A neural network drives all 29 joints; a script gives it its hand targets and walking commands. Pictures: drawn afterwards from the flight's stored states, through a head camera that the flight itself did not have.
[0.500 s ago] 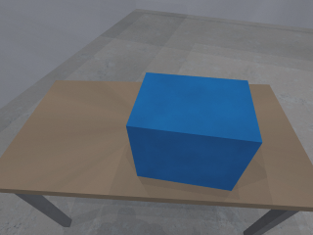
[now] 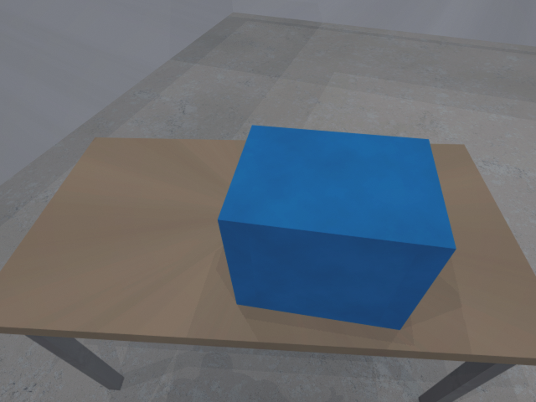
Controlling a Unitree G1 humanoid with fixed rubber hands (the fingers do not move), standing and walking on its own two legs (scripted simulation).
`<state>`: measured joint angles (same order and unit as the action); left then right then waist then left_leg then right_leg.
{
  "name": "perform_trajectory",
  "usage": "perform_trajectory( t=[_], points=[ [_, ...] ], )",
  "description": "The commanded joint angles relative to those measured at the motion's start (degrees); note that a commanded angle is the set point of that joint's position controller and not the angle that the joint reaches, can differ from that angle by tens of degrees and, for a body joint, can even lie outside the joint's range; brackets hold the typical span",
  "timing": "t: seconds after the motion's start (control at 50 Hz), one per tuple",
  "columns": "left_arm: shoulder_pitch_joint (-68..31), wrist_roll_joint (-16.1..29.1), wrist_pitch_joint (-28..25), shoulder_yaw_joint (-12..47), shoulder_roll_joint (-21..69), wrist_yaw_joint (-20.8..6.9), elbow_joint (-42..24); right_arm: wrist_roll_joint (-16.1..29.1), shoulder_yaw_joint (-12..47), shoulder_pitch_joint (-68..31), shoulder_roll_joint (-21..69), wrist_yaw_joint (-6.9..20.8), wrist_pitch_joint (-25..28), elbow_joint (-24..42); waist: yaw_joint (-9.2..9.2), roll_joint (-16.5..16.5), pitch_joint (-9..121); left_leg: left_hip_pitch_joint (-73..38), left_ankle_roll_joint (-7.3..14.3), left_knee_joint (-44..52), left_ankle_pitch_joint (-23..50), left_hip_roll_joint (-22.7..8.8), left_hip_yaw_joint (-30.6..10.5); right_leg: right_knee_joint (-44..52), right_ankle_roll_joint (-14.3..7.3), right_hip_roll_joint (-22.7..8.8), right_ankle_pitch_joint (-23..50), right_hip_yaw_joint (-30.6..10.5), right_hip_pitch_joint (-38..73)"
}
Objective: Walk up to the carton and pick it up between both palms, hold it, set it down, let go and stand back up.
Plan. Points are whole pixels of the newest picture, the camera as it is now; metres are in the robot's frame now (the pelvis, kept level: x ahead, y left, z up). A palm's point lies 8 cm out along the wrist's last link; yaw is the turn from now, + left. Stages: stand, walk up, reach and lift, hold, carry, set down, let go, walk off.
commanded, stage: stand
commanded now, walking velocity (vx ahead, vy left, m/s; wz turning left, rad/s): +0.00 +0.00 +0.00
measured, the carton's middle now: (325, 227) +0.43 -0.07 -0.01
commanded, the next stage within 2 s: none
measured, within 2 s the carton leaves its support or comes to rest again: neither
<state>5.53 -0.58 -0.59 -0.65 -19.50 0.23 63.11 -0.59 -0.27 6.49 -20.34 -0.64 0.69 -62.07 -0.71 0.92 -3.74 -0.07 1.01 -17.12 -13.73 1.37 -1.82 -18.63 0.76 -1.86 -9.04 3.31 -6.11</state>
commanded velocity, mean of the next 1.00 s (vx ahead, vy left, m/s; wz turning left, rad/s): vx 0.00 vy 0.00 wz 0.00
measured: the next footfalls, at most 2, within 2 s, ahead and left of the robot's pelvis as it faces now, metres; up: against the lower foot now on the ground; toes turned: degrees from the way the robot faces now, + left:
none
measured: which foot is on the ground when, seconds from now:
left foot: down 0.00-1.00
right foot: down 0.00-1.00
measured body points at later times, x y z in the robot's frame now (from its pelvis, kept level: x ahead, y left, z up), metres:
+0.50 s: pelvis +0.00 +0.00 +0.00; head +0.01 +0.00 +0.45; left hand +0.09 +0.30 -0.13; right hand +0.09 -0.30 -0.13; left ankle -0.05 +0.11 -0.75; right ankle +0.01 -0.13 -0.75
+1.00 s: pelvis +0.00 +0.01 +0.00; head +0.00 +0.01 +0.45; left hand +0.08 +0.31 -0.13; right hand +0.09 -0.29 -0.13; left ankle -0.05 +0.11 -0.75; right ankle +0.01 -0.13 -0.75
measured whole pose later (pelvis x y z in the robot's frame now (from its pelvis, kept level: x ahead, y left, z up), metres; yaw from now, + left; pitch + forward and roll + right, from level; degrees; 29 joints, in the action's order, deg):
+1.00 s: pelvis +0.00 +0.01 +0.00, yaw +0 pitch -4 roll +0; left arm 5.7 -0.5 -0.5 -0.5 -19.4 0.3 62.6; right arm -0.4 -0.4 5.9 -19.8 -0.5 0.7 -62.1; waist -0.8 0.4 -4.3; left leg -0.5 1.7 -16.9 -13.5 2.1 -1.5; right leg -18.8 1.4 -2.6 -9.0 2.9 -5.9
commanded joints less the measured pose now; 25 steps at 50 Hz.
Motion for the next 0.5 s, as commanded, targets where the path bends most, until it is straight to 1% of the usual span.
perform_trajectory(
  t=[0.0,0.02,0.04,0.06,0.08,0.1,0.12,0.14,0.16,0.18,0.2,0.22,0.24,0.26,0.28,0.3,0.32,0.34,0.36,0.38,0.4,0.42,0.44,0.46,0.48],
  points=[
    [-2.9,0.2,-1.0,-2.2,-11.0,0.5,-4.2,0.1,-2.0,-2.1,-11.5,-0.5,1.0,4.0,-0.12,-0.8,6.1,5.1,0.2,2.4,19.1,-8.2,-4.7,1.1,-2.3,-6.8,14.0,-5.7,5.9],
    [-3.3,0.1,-0.9,-2.2,-12.1,0.6,-3.5,0.2,-2.0,-2.6,-11.3,-0.2,1.0,3.9,0.37,-0.1,5.0,5.2,0.1,3.2,19.0,-8.3,-5.4,0.9,-2.4,-6.7,13.7,-5.7,5.2],
    [-2.2,0.2,-0.8,-2.3,-11.6,0.5,-3.4,0.0,-2.2,-2.5,-12.5,-0.3,1.0,4.0,-0.21,1.0,4.4,5.9,0.1,2.5,18.9,-8.1,-4.3,1.5,-2.1,-6.9,13.8,-5.4,5.5],
    [-1.6,-0.1,-0.8,-2.2,-11.5,0.5,-3.1,0.1,-2.1,-1.9,-12.1,-0.5,1.0,3.6,0.03,-0.2,3.6,6.3,0.0,3.4,18.8,-8.1,-5.1,1.0,-1.8,-6.5,13.4,-5.5,5.1],
    [-3.2,0.1,-0.7,-2.1,-11.0,0.5,-3.5,0.3,-1.9,-1.9,-10.9,-0.5,1.1,4.0,0.23,-1.8,2.2,5.9,0.1,3.3,17.8,-8.2,-5.2,1.6,-1.7,-6.4,11.9,-5.4,3.4],
    [-2.4,-0.2,-0.7,-2.4,-11.4,0.6,-3.7,-0.2,-2.2,-2.0,-11.7,-0.4,1.0,4.2,-0.03,-2.0,3.0,5.7,0.2,3.0,17.7,-8.2,-4.9,1.0,-1.8,-6.3,12.2,-5.0,4.2],
    [-1.6,0.3,-0.6,-2.3,-11.4,0.5,-3.3,0.1,-2.1,-1.5,-11.8,-0.4,1.1,3.9,-0.4,-0.6,4.3,4.9,0.4,3.0,18.4,-8.4,-4.7,1.5,-1.9,-6.7,13.0,-5.6,4.8],
    [-2.4,0.3,-0.8,-2.3,-11.3,0.7,-3.4,0.2,-2.2,-1.0,-12.4,-0.4,1.1,3.6,0.31,-0.3,4.0,5.6,0.3,3.5,17.0,-8.2,-5.3,1.8,-2.1,-7.0,11.6,-6.3,4.7],
    [-2.7,0.3,-0.8,-2.5,-12.0,0.5,-3.6,0.3,-2.2,-1.9,-12.0,-0.4,1.1,3.7,0.37,-0.2,1.6,7.1,0.6,3.0,15.6,-8.1,-4.9,2.6,-2.0,-7.2,12.0,-6.8,4.6],
    [-2.7,0.2,-1.0,-2.4,-11.9,0.6,-3.6,0.0,-2.3,-1.6,-11.8,-0.2,1.0,3.8,0.04,-2.1,3.4,5.9,0.5,3.9,16.4,-8.6,-5.6,1.2,-2.1,-7.0,11.5,-6.0,4.8],
    [-2.0,0.0,-0.9,-2.8,-12.5,0.5,-3.2,0.0,-2.1,-1.9,-12.6,-0.2,1.0,3.5,-0.11,-2.8,2.9,5.5,0.6,3.3,16.4,-8.4,-5.7,1.7,-2.0,-6.8,11.8,-6.0,4.6],
    [-1.9,0.3,-0.7,-2.4,-11.3,0.4,-3.6,0.1,-2.2,-1.5,-11.9,-0.3,1.1,3.8,0.04,-3.0,5.0,3.7,0.6,3.4,17.6,-8.6,-5.3,1.9,-1.9,-6.5,12.2,-5.7,4.5],
    [-2.5,0.4,-0.8,-2.3,-10.5,0.5,-3.6,0.3,-2.1,-2.0,-11.7,-0.4,1.2,4.0,-0.08,-0.8,4.6,4.9,0.5,3.0,16.8,-8.1,-5.0,2.2,-2.1,-7.0,12.5,-6.3,5.2],
    [-2.8,-0.1,-1.0,-2.4,-11.2,0.5,-4.0,0.2,-2.5,-2.9,-12.6,-0.4,1.3,4.1,-0.48,-0.1,3.7,6.3,0.3,3.2,18.1,-7.9,-4.8,1.6,-2.2,-6.8,13.7,-6.0,5.6],
    [-2.5,0.1,-0.9,-2.4,-10.9,0.5,-3.9,0.0,-2.4,-2.1,-12.3,-0.5,1.3,4.2,-0.11,-0.9,4.6,5.6,0.2,3.1,19.2,-8.3,-5.0,1.4,-2.0,-6.9,13.3,-5.4,6.0],
    [-1.8,0.1,-1.0,-2.5,-11.4,0.8,-3.4,0.1,-2.5,-2.1,-12.6,-0.4,0.9,3.7,-0.14,-1.2,3.5,4.6,0.2,3.4,18.8,-8.0,-5.1,1.4,-2.2,-6.6,13.9,-5.7,4.5],
    [-1.2,0.1,-1.0,-2.3,-11.2,0.4,-3.5,0.4,-2.5,-1.8,-12.6,-0.4,1.1,3.8,-0.62,0.2,3.7,5.8,0.3,3.0,18.8,-7.9,-4.7,1.8,-1.9,-6.9,14.0,-5.7,5.3],
    [-2.2,0.2,-1.1,-2.6,-12.5,0.6,-3.3,0.1,-2.3,-1.7,-11.2,-0.2,0.9,3.7,-0.1,-2.7,3.8,5.0,0.5,3.6,18.1,-8.1,-5.4,1.0,-1.9,-6.5,12.5,-5.5,4.9],
    [-1.8,0.0,-1.1,-2.6,-11.9,0.7,-3.5,0.0,-2.7,-1.0,-12.6,-0.4,0.9,3.9,-0.05,-1.5,3.7,5.6,0.7,2.9,18.7,-8.0,-5.3,1.7,-2.1,-6.5,13.0,-5.8,5.5],
    [-2.4,-0.1,-0.7,-2.6,-11.8,0.7,-3.2,0.3,-2.5,-1.4,-12.4,-0.5,0.9,3.8,0.13,-1.0,2.8,5.4,0.5,3.1,17.6,-7.8,-4.7,1.9,-1.9,-6.7,12.8,-5.6,4.2],
    [-2.8,-0.1,-0.9,-2.4,-11.0,0.5,-3.9,-0.1,-2.6,-2.2,-12.6,-0.5,1.1,4.4,0.11,-1.4,4.7,4.5,0.4,2.3,16.9,-7.8,-4.8,1.7,-2.2,-6.8,12.4,-5.9,4.6],
    [-2.4,0.1,-0.9,-2.5,-12.2,0.4,-3.8,0.0,-2.3,-1.2,-12.1,-0.3,0.8,3.8,-0.03,-0.3,3.5,5.7,0.4,3.1,16.7,-8.0,-4.2,1.9,-1.8,-7.0,12.2,-5.8,4.8],
    [-1.7,0.4,-1.1,-2.8,-12.3,0.5,-3.8,0.1,-2.1,-1.4,-11.2,-0.2,0.8,3.5,-0.24,0.6,3.5,6.0,0.5,3.0,16.2,-8.1,-4.8,1.5,-2.2,-6.7,11.5,-5.9,5.0],
    [-3.0,0.2,-1.2,-2.6,-11.9,0.6,-3.9,0.0,-2.0,-2.7,-11.1,-0.2,0.8,4.0,0.18,-0.9,3.8,5.5,0.6,3.4,17.1,-8.0,-5.1,1.5,-1.9,-6.7,12.1,-6.1,4.6],
    [-2.6,0.1,-1.1,-2.8,-12.2,0.6,-4.0,0.2,-2.6,-2.0,-12.6,-0.4,1.2,4.0,0.16,0.0,5.1,5.5,0.6,2.9,18.0,-8.4,-4.9,1.1,-2.6,-7.0,13.0,-6.2,5.6]
  ],
)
